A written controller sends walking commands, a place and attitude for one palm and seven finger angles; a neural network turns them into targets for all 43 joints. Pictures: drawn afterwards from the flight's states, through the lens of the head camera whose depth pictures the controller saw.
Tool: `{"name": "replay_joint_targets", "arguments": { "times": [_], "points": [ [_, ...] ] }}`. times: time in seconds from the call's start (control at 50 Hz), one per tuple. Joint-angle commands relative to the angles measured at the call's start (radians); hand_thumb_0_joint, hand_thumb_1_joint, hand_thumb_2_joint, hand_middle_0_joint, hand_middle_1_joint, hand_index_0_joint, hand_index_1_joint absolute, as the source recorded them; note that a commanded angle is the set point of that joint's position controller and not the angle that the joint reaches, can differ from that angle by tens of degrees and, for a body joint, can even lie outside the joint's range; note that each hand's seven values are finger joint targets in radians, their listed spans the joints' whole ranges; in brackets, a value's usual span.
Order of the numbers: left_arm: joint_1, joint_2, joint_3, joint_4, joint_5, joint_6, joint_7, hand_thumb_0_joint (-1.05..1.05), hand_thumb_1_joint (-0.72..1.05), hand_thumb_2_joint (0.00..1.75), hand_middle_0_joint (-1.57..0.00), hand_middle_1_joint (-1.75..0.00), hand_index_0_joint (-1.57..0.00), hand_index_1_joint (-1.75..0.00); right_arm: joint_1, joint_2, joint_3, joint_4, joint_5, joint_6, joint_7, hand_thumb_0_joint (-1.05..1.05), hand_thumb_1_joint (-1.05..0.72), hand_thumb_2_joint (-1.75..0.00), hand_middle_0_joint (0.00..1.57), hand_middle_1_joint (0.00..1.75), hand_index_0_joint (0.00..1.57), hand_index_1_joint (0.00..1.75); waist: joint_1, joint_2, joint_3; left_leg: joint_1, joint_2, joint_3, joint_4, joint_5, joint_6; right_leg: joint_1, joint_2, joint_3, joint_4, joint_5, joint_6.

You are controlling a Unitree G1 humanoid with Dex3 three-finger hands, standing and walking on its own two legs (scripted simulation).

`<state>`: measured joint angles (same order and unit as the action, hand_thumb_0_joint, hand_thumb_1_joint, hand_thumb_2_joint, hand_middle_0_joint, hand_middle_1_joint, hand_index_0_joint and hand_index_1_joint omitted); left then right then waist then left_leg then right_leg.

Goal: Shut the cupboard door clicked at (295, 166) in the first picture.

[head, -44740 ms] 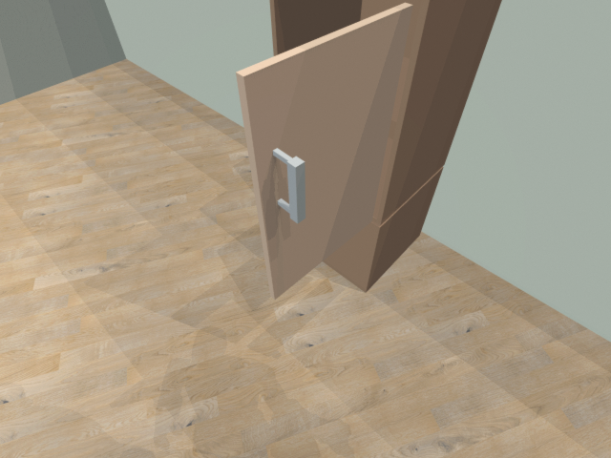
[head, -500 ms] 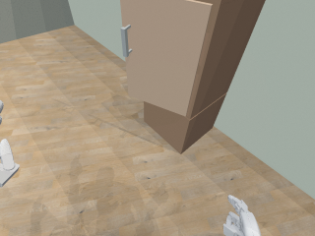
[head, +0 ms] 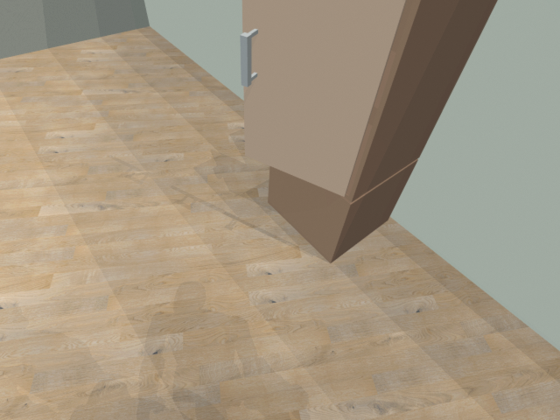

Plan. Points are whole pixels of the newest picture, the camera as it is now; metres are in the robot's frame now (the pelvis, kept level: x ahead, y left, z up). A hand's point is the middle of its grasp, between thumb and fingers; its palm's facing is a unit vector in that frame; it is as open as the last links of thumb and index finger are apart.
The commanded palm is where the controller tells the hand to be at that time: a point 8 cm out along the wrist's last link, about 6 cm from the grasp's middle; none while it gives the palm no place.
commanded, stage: let the arm hang, fingers relaxed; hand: left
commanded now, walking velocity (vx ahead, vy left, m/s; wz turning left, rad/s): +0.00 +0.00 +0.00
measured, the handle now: (250, 58) +0.96 +0.14 +0.04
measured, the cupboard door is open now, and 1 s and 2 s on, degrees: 22 22 22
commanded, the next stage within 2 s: look to check the result in 0.68 s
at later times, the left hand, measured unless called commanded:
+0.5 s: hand out of the picture -0.02 +0.18 -0.17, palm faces +0.00 -0.98 -0.20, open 7.4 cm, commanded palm none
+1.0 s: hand out of the picture +0.00 +0.18 -0.17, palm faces -0.01 -0.97 -0.23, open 7.4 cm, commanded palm none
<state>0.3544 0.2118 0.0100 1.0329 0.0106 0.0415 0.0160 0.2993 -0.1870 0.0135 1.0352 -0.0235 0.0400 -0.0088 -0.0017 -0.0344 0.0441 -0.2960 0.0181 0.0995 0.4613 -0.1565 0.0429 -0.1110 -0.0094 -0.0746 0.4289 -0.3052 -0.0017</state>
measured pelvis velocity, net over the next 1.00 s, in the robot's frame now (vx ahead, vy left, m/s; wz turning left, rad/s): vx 0.01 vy -0.01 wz -0.02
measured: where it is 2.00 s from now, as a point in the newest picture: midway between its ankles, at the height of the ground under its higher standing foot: outside the picture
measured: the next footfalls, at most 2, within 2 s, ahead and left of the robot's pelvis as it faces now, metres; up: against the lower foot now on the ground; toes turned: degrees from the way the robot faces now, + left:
none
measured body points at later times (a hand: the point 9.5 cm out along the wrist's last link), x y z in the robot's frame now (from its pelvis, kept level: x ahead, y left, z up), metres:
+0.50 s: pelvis -0.01 +0.01 +0.00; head -0.02 +0.00 +0.45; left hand -0.02 +0.24 -0.16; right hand +0.00 -0.22 -0.16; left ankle +0.06 +0.09 -0.74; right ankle -0.05 -0.12 -0.74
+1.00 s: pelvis +0.01 -0.01 +0.01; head +0.02 -0.01 +0.45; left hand +0.00 +0.23 -0.15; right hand +0.00 -0.25 -0.16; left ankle +0.06 +0.09 -0.74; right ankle -0.05 -0.12 -0.74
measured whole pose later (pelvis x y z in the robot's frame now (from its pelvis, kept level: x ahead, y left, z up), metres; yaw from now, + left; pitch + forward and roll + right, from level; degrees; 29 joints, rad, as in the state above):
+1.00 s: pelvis +0.01 -0.01 +0.01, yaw -1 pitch -2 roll +0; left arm 0.29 0.19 0.01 1.16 0.01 0.00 0.02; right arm 0.26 -0.19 -0.01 1.14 -0.01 0.01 -0.02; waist -0.01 0.01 0.04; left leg -0.22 0.02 0.12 0.37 -0.13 0.03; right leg -0.05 -0.01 -0.05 0.36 -0.28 -0.01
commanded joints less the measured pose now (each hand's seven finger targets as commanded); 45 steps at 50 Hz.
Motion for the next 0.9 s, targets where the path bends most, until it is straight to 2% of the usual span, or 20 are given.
{"name": "replay_joint_targets", "arguments": {
  "times": [0.0, 0.08, 0.12, 0.18, 0.22, 0.3, 0.38, 0.44, 0.52, 0.54, 0.62, 0.74, 0.88],
  "points": [
    [0.039, 0.094, 0.015, 0.019, 0.003, -0.041, 0.009, 0.00, 0.90, 0.90, -0.20, -0.30, -0.20, -0.30, -0.005, -0.127, -0.040, -0.013, 0.010, -0.031, -0.023, 0.00, -0.90, -0.90, 0.20, 0.30, 0.20, 0.30, -0.005, 0.102, -0.009, 0.101, 0.105, -0.148, -0.149, -0.092, -0.006, -0.088, -0.086, 0.102, -0.130, 0.044, -0.051],
    [0.057, 0.085, 0.012, 0.075, 0.003, -0.044, 0.012, 0.00, 0.90, 0.90, -0.20, -0.30, -0.20, -0.30, 0.023, -0.125, -0.045, 0.030, 0.013, -0.031, -0.027, 0.00, -0.90, -0.90, 0.20, 0.30, 0.20, 0.30, -0.010, 0.039, 0.017, 0.114, 0.109, -0.147, -0.163, -0.108, -0.003, -0.109, -0.084, 0.099, -0.139, 0.017, -0.050],
    [0.070, 0.076, 0.011, 0.092, 0.004, -0.041, 0.014, 0.00, 0.90, 0.90, -0.20, -0.30, -0.20, -0.30, 0.025, -0.125, -0.048, 0.043, 0.012, -0.030, -0.029, 0.00, -0.90, -0.90, 0.20, 0.30, 0.20, 0.30, -0.008, 0.049, 0.034, 0.111, 0.112, -0.154, -0.182, -0.152, 0.000, -0.126, -0.079, 0.097, -0.136, -0.007, -0.048],
    [0.079, 0.073, 0.013, 0.104, 0.007, -0.039, 0.016, 0.00, 0.90, 0.90, -0.20, -0.30, -0.20, -0.30, 0.031, -0.121, -0.052, 0.055, 0.011, -0.028, -0.028, 0.00, -0.90, -0.90, 0.20, 0.30, 0.20, 0.30, -0.007, 0.032, 0.046, 0.094, 0.115, -0.158, -0.203, -0.196, 0.000, -0.130, -0.074, 0.092, -0.131, -0.028, -0.045],
    [0.086, 0.067, 0.013, 0.110, 0.008, -0.040, 0.018, 0.00, 0.90, 0.90, -0.20, -0.30, -0.20, -0.30, 0.025, -0.122, -0.054, 0.059, 0.011, -0.029, -0.028, 0.00, -0.90, -0.90, 0.20, 0.30, 0.20, 0.30, -0.004, 0.020, 0.055, 0.096, 0.115, -0.160, -0.209, -0.200, 0.001, -0.142, -0.073, 0.091, -0.125, -0.026, -0.043],
    [0.084, 0.063, 0.013, 0.110, 0.011, -0.040, 0.020, 0.00, 0.90, 0.90, -0.20, -0.30, -0.20, -0.30, 0.023, -0.110, -0.056, 0.066, 0.011, -0.029, -0.025, 0.00, -0.90, -0.90, 0.20, 0.30, 0.20, 0.30, -0.003, 0.034, 0.062, 0.088, 0.114, -0.158, -0.222, -0.207, 0.001, -0.147, -0.073, 0.093, -0.123, -0.024, -0.039],
    [0.071, 0.063, 0.014, 0.104, 0.011, -0.044, 0.021, 0.00, 0.90, 0.90, -0.20, -0.30, -0.20, -0.30, 0.019, -0.100, -0.054, 0.068, 0.010, -0.031, -0.024, 0.00, -0.90, -0.90, 0.20, 0.30, 0.20, 0.30, -0.005, 0.018, 0.071, 0.100, 0.105, -0.141, -0.204, -0.159, -0.004, -0.157, -0.080, 0.099, -0.137, -0.014, -0.037],
    [0.058, 0.073, 0.016, 0.096, 0.011, -0.047, 0.021, 0.00, 0.90, 0.90, -0.20, -0.30, -0.20, -0.30, 0.016, -0.104, -0.053, 0.066, 0.012, -0.034, -0.023, 0.00, -0.90, -0.90, 0.20, 0.30, 0.20, 0.30, -0.005, 0.031, 0.064, 0.115, 0.103, -0.135, -0.195, -0.119, -0.005, -0.150, -0.082, 0.102, -0.141, 0.009, -0.038],
    [0.037, 0.066, 0.014, 0.095, 0.009, -0.045, 0.020, 0.00, 0.90, 0.90, -0.20, -0.30, -0.20, -0.30, 0.006, -0.095, -0.048, 0.068, 0.009, -0.032, -0.023, 0.00, -0.90, -0.90, 0.20, 0.30, 0.20, 0.30, -0.008, 0.046, 0.088, 0.101, 0.102, -0.138, -0.205, -0.138, -0.011, -0.156, -0.082, 0.105, -0.146, 0.001, -0.037],
    [0.039, 0.077, 0.017, 0.092, 0.011, -0.048, 0.020, 0.00, 0.90, 0.90, -0.20, -0.30, -0.20, -0.30, 0.007, -0.105, -0.051, 0.063, 0.012, -0.033, -0.023, 0.00, -0.90, -0.90, 0.20, 0.30, 0.20, 0.30, -0.006, 0.034, 0.083, 0.110, 0.102, -0.132, -0.197, -0.121, -0.011, -0.154, -0.083, 0.104, -0.149, 0.009, -0.037],
    [0.020, 0.074, 0.017, 0.087, 0.008, -0.049, 0.018, 0.00, 0.90, 0.90, -0.20, -0.30, -0.20, -0.30, 0.003, -0.102, -0.049, 0.064, 0.009, -0.037, -0.023, 0.00, -0.90, -0.90, 0.20, 0.30, 0.20, 0.30, -0.008, 0.056, 0.055, 0.124, 0.102, -0.130, -0.192, -0.088, -0.012, -0.132, -0.088, 0.107, -0.148, 0.035, -0.039],
    [0.007, 0.093, 0.020, 0.087, 0.006, -0.057, 0.019, 0.00, 0.90, 0.90, -0.20, -0.30, -0.20, -0.30, -0.001, -0.118, -0.048, 0.065, 0.014, -0.043, -0.025, 0.00, -0.90, -0.90, 0.20, 0.30, 0.20, 0.30, -0.007, 0.029, 0.032, 0.155, 0.106, -0.122, -0.158, 0.027, -0.009, -0.104, -0.095, 0.109, -0.159, 0.092, -0.042],
    [-0.008, 0.096, 0.019, 0.095, 0.004, -0.053, 0.018, 0.00, 0.90, 0.90, -0.20, -0.30, -0.20, -0.30, -0.012, -0.120, -0.044, 0.076, 0.012, -0.040, -0.025, 0.00, -0.90, -0.90, 0.20, 0.30, 0.20, 0.30, -0.009, 0.041, 0.033, 0.162, 0.107, -0.121, -0.159, 0.019, -0.012, -0.095, -0.098, 0.105, -0.164, 0.083, -0.043]
  ]
}}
